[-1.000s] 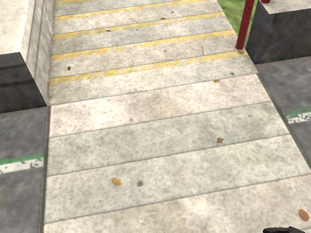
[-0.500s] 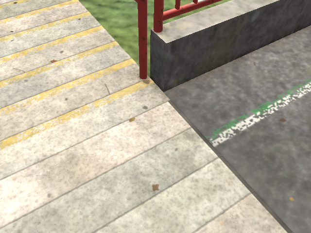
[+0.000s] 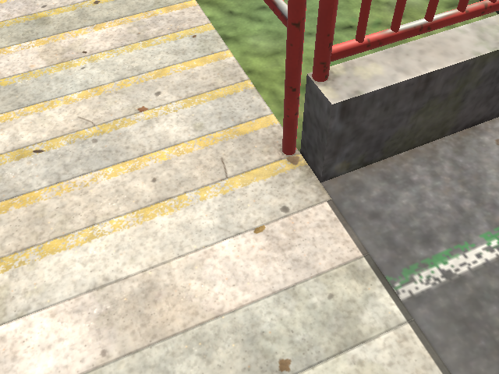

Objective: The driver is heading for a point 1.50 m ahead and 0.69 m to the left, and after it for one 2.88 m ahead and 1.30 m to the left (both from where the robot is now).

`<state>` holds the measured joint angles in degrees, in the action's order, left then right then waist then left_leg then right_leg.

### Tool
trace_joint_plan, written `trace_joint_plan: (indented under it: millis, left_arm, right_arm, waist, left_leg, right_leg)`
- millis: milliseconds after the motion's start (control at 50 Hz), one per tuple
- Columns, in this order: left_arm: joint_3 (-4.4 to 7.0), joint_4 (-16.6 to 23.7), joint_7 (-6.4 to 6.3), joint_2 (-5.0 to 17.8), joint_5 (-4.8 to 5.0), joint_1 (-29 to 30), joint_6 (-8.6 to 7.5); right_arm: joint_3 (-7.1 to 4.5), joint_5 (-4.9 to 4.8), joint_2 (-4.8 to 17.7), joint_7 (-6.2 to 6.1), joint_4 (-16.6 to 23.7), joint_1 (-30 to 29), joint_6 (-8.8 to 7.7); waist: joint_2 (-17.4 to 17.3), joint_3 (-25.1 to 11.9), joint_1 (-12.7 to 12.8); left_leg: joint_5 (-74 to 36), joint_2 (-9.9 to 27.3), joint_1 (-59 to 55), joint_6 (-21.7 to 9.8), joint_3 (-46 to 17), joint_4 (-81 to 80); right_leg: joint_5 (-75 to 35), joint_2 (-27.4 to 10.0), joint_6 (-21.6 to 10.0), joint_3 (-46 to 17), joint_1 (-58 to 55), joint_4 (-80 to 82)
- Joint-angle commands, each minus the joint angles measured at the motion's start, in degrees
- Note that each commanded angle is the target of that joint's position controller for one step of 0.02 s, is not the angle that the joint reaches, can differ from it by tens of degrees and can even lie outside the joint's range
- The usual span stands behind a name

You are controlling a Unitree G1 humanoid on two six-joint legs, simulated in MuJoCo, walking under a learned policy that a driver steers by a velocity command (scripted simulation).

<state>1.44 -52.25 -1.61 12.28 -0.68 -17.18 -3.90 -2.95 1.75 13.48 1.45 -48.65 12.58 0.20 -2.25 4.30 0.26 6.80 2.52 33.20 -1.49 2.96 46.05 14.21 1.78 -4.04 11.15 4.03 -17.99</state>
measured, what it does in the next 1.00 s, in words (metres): steps on the spot, turning left: left foot, then right foot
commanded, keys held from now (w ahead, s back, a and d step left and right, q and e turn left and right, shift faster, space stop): q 1.00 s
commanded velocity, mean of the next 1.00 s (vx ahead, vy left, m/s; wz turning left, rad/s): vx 0.04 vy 0.00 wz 0.55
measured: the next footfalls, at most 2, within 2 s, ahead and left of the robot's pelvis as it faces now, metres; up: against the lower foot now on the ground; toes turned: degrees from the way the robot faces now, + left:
left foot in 0.12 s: +0.16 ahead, +0.09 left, +0.00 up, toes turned +8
right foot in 0.62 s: +0.14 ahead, -0.10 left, +0.00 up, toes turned +26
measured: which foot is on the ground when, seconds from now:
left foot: up 0.00-0.10, down 0.12-0.64, up 0.66-1.00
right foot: down 0.00-0.14, up 0.16-0.60, down 0.62-1.00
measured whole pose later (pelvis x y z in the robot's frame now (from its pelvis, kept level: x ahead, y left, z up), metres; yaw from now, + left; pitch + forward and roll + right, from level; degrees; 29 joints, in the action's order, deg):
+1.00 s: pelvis +0.05 -0.02 +0.00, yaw +35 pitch +0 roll +1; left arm 2.4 -42.1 -1.2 14.8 -1.7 -12.2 0.5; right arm -4.2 0.3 16.6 2.9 -42.2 10.0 5.2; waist -0.7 3.7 0.8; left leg 25.9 -0.6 20.0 2.0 0.4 46.1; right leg 15.7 -3.3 -1.2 8.2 11.6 -27.1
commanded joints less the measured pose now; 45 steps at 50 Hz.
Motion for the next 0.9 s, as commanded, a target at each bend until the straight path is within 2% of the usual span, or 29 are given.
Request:
trace_joint_plan:
  millis: [20, 80, 100, 120, 140, 160, 180, 200, 220, 240, 260, 320, 400, 460, 540, 580, 600, 620, 640, 660, 680, 700, 720, 740, 780, 840, 900]
  left_arm:
    - [1.91, 2.3, -0.63, 8.1, -0.03, -0.4, 0.05]
    - [2.8, 2.3, -0.97, 9.5, 0.04, 0.3, 1.17]
    - [2.99, 2.5, -1.0, 9.7, 0.16, 0.8, 1.66]
    - [3.22, 2.6, -0.87, 10.1, 0.07, 0.0, 2.07]
    - [2.67, 5.0, -0.57, 7.6, -0.46, -2.2, 2.29]
    - [2.17, 6.9, -0.2, 5.8, -0.01, -2.4, 3.39]
    - [2.03, 6.2, -0.09, 6.5, -1.11, -1.2, 4.2]
    - [2.16, 6.7, 0.05, 6.5, -0.66, 2.2, 4.33]
    - [2.31, 6.9, -0.11, 6.7, -0.59, 4.2, 4.22]
    - [2.47, 7.3, -0.2, 7.1, -1.19, 4.4, 4.55]
    - [2.38, 6.7, -0.15, 6.7, -1.7, 2.8, 5.16]
    - [2.16, 6.9, -0.1, 5.6, -0.98, 1.9, 6.09]
    - [2.25, 8.6, -0.42, 6.3, -0.73, 5.7, 6.56]
    - [2.21, 9.5, -0.54, 6.5, -0.37, 7.0, 6.23]
    - [1.97, 10.0, -0.84, 6.6, 0.46, 5.3, 5.29]
    - [1.93, 9.5, -1.12, 6.7, 0.98, 1.6, 4.74]
    - [1.98, 8.8, -1.46, 6.8, 0.89, -1.4, 4.37]
    - [2.54, 8.6, -2.01, 9.0, 0.35, -3.0, 3.99]
    - [3.89, 10.2, -2.42, 15.4, -0.66, -1.5, 3.93]
    - [4.26, 12.2, -2.06, 17.3, -1.56, 5.9, 4.03]
    - [3.21, 12.6, -1.75, 12.8, -1.55, 6.7, 3.94]
    - [2.28, 13.1, -1.53, 9.8, -1.13, 9.5, 3.73]
    - [2.0, 13.8, -1.32, 8.9, -0.88, 11.1, 3.62]
    - [1.92, 14.3, -1.31, 8.8, -0.83, 11.4, 3.61]
    - [1.99, 14.3, -1.06, 8.8, -0.93, 8.3, 3.74]
    - [2.81, 12.8, -1.08, 10.6, -0.76, 1.9, 3.78]
    - [3.44, 12.4, -0.62, 11.9, -0.94, 1.2, 3.85]
  right_arm:
    - [-0.01, 0.34, 1.7, 0.3, 3.7, 0.6, -0.3]
    - [-0.68, 0.58, 3.2, 0.2, 4.4, 2.4, -0.52]
    - [-1.01, 0.69, 3.6, 0.0, 3.9, 5.2, -0.99]
    - [-1.73, 0.88, 5.6, -0.44, 3.1, 9.5, -1.84]
    - [-3.6, 0.77, 13.2, -1.2, 3.8, 12.2, -2.37]
    - [-4.72, -1.73, 16.2, -1.5, 3.8, 12.7, -1.22]
    - [-4.45, -2.86, 14.4, -1.37, 4.9, 10.6, -0.31]
    - [-3.62, -2.19, 11.3, -1.69, 5.6, 6.3, 0.47]
    - [-2.76, -1.61, 8.7, -1.97, 5.9, 2.9, 1.19]
    - [-2.46, -1.76, 7.6, -2.2, 6.5, 0.8, 1.45]
    - [-2.36, -1.3, 7.2, -2.13, 6.9, -0.3, 1.47]
    - [-3.02, -1.04, 9.2, -1.54, 6.8, 0.9, 0.75]
    - [-3.53, -0.73, 10.3, -1.57, 7.3, 1.6, 1.52]
    - [-3.87, -0.42, 10.8, -1.44, 7.6, 1.7, 1.98]
    - [-4.15, -0.15, 10.8, -1.02, 8.2, 0.2, 2.38]
    - [-4.22, -0.46, 10.6, -0.75, 8.4, -1.2, 2.69]
    - [-4.19, -1.0, 10.3, -0.79, 8.6, -2.5, 2.8]
    - [-3.82, -1.61, 9.0, -1.01, 9.0, -2.7, 2.65]
    - [-3.08, -2.62, 5.5, -1.21, 10.1, -0.9, 2.45]
    - [-3.82, -0.95, 8.2, -1.69, 9.6, -1.4, 2.0]
    - [-4.61, 0.4, 11.2, -1.54, 9.0, -1.8, 1.85]
    - [-4.65, 0.36, 10.3, -1.06, 7.8, 0.6, 2.0]
    - [-4.52, 0.39, 9.7, -0.65, 6.8, 3.0, 2.49]
    - [-4.38, 0.26, 9.4, -0.09, 6.2, 4.2, 3.01]
    - [-3.94, -0.28, 9.1, 0.62, 6.8, 2.3, 3.57]
    - [-3.05, -0.63, 7.8, 1.09, 8.8, -2.6, 4.01]
    - [-2.39, -1.0, 7.1, 1.46, 9.9, -4.2, 4.3]
  waist:
    - [8.1, -3.9, 0.0]
    - [7.8, -4.7, -0.7]
    - [6.0, -6.2, -2.2]
    - [1.3, -9.1, -4.6]
    - [-9.4, -13.6, -3.9]
    - [-14.7, -20.0, -3.4]
    - [-4.5, -17.6, -3.2]
    - [-1.3, -10.4, -2.5]
    - [1.4, -5.4, -1.0]
    - [0.0, -4.2, 0.1]
    - [-1.3, -5.4, 0.7]
    - [-1.2, -8.3, 0.5]
    - [-4.3, -7.5, -1.5]
    - [-4.7, -7.1, -2.2]
    - [-5.4, -7.5, -1.9]
    - [-6.0, -7.4, -0.2]
    - [-5.7, -7.1, 1.6]
    - [-2.7, -6.4, 2.1]
    - [10.1, -7.1, 0.4]
    - [14.4, -2.1, -0.4]
    - [8.0, -2.4, -1.4]
    - [6.1, -2.9, -3.8]
    - [7.1, -3.9, -4.8]
    - [9.4, -4.4, -4.5]
    - [9.6, -4.6, -2.2]
    - [10.1, -4.8, 1.6]
    - [11.5, -5.5, 2.4]
  left_leg:
    - [-0.2, -1.1, -6.4, -1.4, 2.0, -5.4]
    - [6.5, -2.9, -9.6, -4.0, 3.0, -9.8]
    - [4.8, -4.1, -13.5, -5.1, 3.3, -14.0]
    - [-8.6, -2.9, -20.8, -7.0, -0.2, -19.7]
    - [-40.0, 11.5, -31.8, -11.8, -18.1, -18.1]
    - [-46.8, 19.9, -37.2, -22.7, -34.4, -22.5]
    - [-32.8, 19.0, -33.5, -22.2, -30.7, -24.7]
    - [-21.0, 16.0, -26.7, -20.4, -27.1, -26.8]
    - [-13.4, 12.2, -21.4, -17.0, -23.6, -29.1]
    - [-9.9, 9.2, -18.5, -14.8, -21.1, -30.1]
    - [-10.1, 7.3, -17.3, -13.8, -19.3, -30.0]
    - [-8.6, 5.8, -18.4, -12.6, -19.3, -29.8]
    - [9.4, 5.2, -19.0, -11.7, -24.1, -32.3]
    - [13.2, 5.2, -18.9, -11.3, -27.3, -32.5]
    - [11.3, 4.5, -17.5, -10.3, -30.5, -31.8]
    - [10.5, 3.5, -15.4, -8.5, -32.1, -31.7]
    - [12.4, 1.9, -12.9, -6.4, -31.5, -30.8]
    - [17.6, -1.6, -8.8, -2.9, -28.9, -27.9]
    - [23.7, -8.8, -1.5, 0.7, -19.5, -14.4]
    - [23.7, -13.4, 3.5, 1.5, -9.0, -0.4]
    - [21.2, -8.9, -1.1, 1.9, -10.3, 8.9]
    - [17.9, -9.2, -3.3, 1.8, -10.0, 13.9]
    - [15.6, -9.0, -3.4, 2.1, -9.3, 18.4]
    - [15.0, -8.8, -2.2, 2.5, -8.2, 22.0]
    - [15.1, -7.4, 0.4, 3.9, -6.3, 21.7]
    - [16.5, -5.8, 3.2, 5.5, -5.2, 14.9]
    - [18.7, -4.5, -1.1, 5.2, -3.4, 7.5]
  right_leg:
    - [-44.3, -15.8, -5.6, -1.9, -0.5, -2.1]
    - [-47.0, -17.2, -4.7, -2.2, -2.3, -10.8]
    - [-45.4, -16.1, -3.6, -1.2, -1.7, -17.6]
    - [-37.2, -13.2, -0.6, 0.3, 1.7, -28.7]
    - [-4.9, -6.8, 2.6, 1.6, 14.4, -45.9]
    - [24.6, 3.2, 4.2, -6.6, 25.3, -57.5]
    - [22.8, -1.2, 4.5, -12.6, 27.0, -59.6]
    - [18.1, -2.2, 4.7, -12.8, 28.9, -58.2]
    - [13.8, -3.7, 4.9, -13.1, 29.0, -53.3]
    - [11.0, -4.4, 5.2, -13.1, 27.4, -49.3]
    - [9.3, -3.5, 5.4, -12.3, 25.1, -48.6]
    - [8.3, -2.4, 6.1, -12.7, 23.7, -43.6]
    - [7.8, -1.9, 6.7, -13.7, 25.1, -36.3]
    - [8.4, -1.0, 6.3, -14.2, 23.7, -31.7]
    - [10.1, 1.2, 4.5, -13.9, 17.3, -23.8]
    - [9.4, 2.7, 2.8, -13.6, 10.9, -15.0]
    - [5.7, 2.9, 1.8, -13.2, 5.8, -6.9]
    - [5.4, -1.2, 0.7, -16.7, 0.9, 1.5]
    - [14.9, -15.9, -3.8, -33.1, -2.1, 8.1]
    - [10.2, -24.6, -8.5, -41.2, 6.9, 10.6]
    - [0.4, -22.8, -9.5, -35.7, 11.0, 7.7]
    - [-6.9, -18.5, -7.7, -28.8, 12.2, 5.4]
    - [-11.4, -15.3, -6.1, -23.5, 10.6, 3.9]
    - [-15.7, -13.8, -5.8, -20.2, 8.6, 2.7]
    - [-22.4, -13.4, -6.4, -17.0, 3.9, 0.8]
    - [-28.5, -15.7, -7.8, -16.8, -4.6, -1.3]
    - [-30.0, -17.1, -7.9, -14.9, -5.5, -2.7]
Over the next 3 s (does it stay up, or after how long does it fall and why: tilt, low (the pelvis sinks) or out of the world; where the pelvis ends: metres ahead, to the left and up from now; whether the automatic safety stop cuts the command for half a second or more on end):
stays up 0.35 0.27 0.00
